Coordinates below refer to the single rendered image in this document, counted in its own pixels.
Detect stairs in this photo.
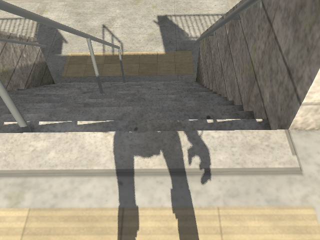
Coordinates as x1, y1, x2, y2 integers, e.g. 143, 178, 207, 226
0, 81, 271, 133

